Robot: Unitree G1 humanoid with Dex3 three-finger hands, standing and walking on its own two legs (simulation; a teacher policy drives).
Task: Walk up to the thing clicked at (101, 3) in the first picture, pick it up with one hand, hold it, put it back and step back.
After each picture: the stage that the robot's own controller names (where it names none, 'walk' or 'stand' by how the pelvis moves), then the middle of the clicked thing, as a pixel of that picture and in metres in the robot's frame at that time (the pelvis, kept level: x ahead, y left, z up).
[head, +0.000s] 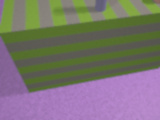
stand; out of the picture +0.95 -0.09 +0.04
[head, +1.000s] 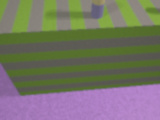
walk; out of the picture +0.85 -0.03 +0.07
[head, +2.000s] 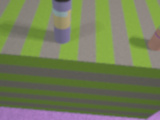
walk; (62, 15) +0.57 +0.15 +0.08
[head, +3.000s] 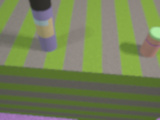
stand; (44, 24) +0.53 +0.17 +0.08
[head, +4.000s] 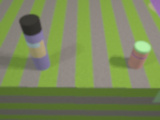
stand; (37, 45) +0.49 +0.21 +0.04
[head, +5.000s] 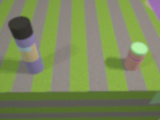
stand; (28, 49) +0.47 +0.22 +0.04
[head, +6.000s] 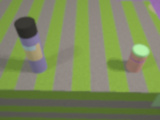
stand; (33, 48) +0.48 +0.22 +0.04
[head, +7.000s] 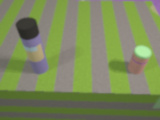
stand; (34, 49) +0.48 +0.21 +0.04
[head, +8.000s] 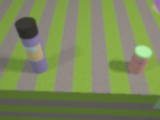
rise first; (34, 48) +0.48 +0.22 +0.04
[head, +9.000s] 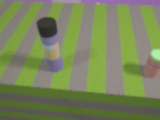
rise first; (51, 47) +0.49 +0.18 +0.04
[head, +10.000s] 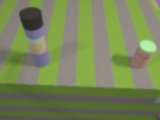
go down; (37, 41) +0.50 +0.17 +0.05
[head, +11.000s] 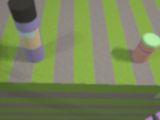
go down; (30, 34) +0.48 +0.17 +0.07
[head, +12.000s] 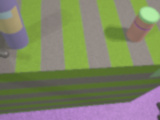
close in; (7, 15) +0.49 +0.18 +0.11
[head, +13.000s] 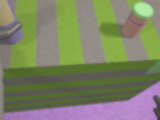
close; out of the picture +0.52 +0.19 +0.12
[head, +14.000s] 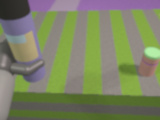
lift; (24, 41) +0.32 +0.17 +0.25
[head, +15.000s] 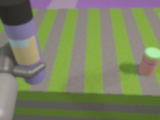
hold; (25, 45) +0.33 +0.17 +0.22
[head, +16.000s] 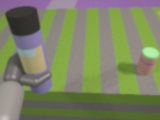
hold; (33, 55) +0.33 +0.15 +0.19
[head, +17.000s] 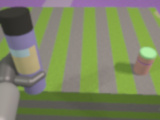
hold; (26, 55) +0.33 +0.17 +0.18
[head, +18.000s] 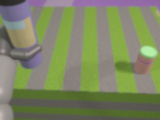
crouch; (21, 28) +0.37 +0.18 +0.24
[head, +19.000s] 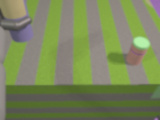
crouch; (11, 0) +0.48 +0.19 +0.25
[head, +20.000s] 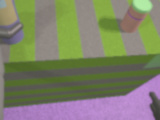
lower; (1, 6) +0.52 +0.18 +0.12
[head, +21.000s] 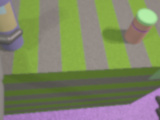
lower; (1, 13) +0.50 +0.19 +0.12
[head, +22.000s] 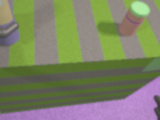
lower; out of the picture +0.52 +0.19 +0.12
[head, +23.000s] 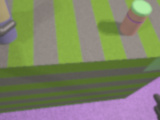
lower; out of the picture +0.53 +0.19 +0.13
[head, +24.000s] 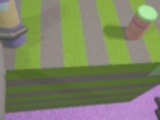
open; (5, 9) +0.51 +0.18 +0.12
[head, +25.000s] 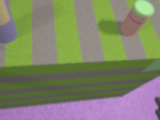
rise; out of the picture +0.50 +0.19 +0.12
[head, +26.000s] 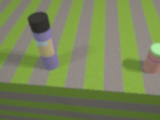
sink last; (45, 44) +0.49 +0.20 +0.07
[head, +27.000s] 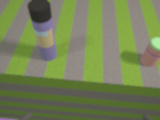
stand; (44, 34) +0.50 +0.17 +0.06
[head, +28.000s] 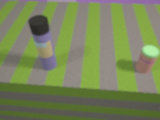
stand; (44, 45) +0.51 +0.19 +0.04
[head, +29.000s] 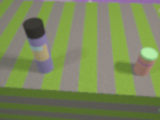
stand; (40, 48) +0.49 +0.20 +0.04
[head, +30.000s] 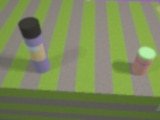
stand; (36, 48) +0.48 +0.21 +0.04
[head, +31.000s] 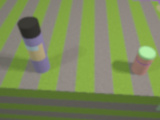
stand; (36, 48) +0.48 +0.21 +0.04
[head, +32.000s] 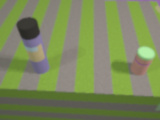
stand; (35, 49) +0.48 +0.21 +0.04
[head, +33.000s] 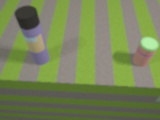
walk; (35, 39) +0.49 +0.21 +0.04
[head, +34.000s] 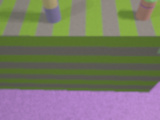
walk; out of the picture +0.70 +0.18 +0.06
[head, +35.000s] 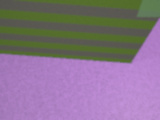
walk; out of the picture +1.03 +0.17 +0.06
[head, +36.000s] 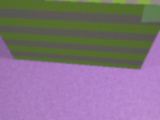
stand; out of the picture +1.10 +0.17 +0.06
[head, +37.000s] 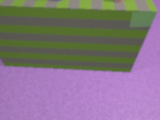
stand; out of the picture +1.10 +0.19 +0.04
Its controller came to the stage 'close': yes
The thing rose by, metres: 0.19
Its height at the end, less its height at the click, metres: +0.00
